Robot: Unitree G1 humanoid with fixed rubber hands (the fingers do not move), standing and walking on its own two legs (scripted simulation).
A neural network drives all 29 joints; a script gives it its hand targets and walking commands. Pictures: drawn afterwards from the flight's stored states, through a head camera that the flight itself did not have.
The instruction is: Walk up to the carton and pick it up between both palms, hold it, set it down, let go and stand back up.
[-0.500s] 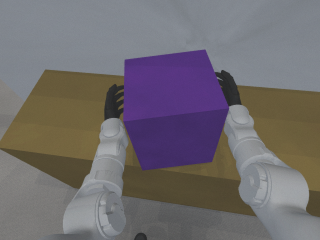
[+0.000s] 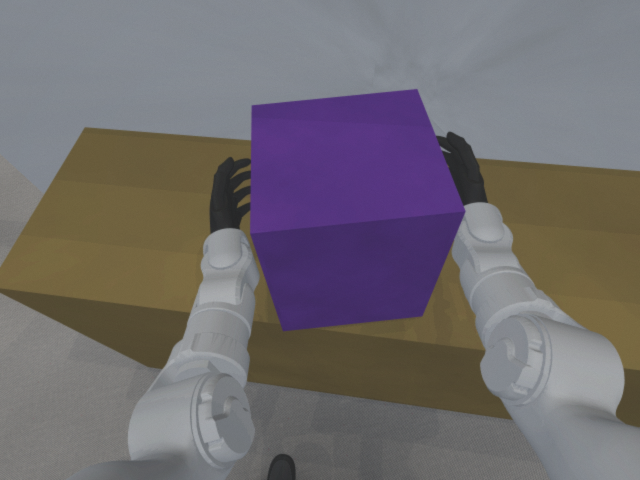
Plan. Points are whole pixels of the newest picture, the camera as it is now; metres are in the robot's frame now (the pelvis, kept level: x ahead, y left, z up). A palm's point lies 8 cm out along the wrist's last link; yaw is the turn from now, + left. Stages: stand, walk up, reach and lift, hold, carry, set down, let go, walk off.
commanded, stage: set down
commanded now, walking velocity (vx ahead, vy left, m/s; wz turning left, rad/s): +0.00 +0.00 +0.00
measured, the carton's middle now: (344, 220) +0.45 +0.06 -0.01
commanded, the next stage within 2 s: none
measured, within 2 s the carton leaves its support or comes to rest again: rests again in 0.56 s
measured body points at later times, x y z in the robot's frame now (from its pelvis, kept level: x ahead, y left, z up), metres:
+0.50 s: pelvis +0.01 +0.00 +0.00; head +0.13 +0.00 +0.44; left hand +0.41 +0.21 +0.03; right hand +0.50 -0.09 +0.04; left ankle +0.02 +0.15 -0.74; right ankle -0.01 -0.09 -0.74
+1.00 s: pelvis +0.01 +0.00 +0.00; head +0.13 +0.01 +0.44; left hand +0.41 +0.21 +0.03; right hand +0.49 -0.09 +0.04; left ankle +0.02 +0.15 -0.74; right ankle -0.01 -0.09 -0.74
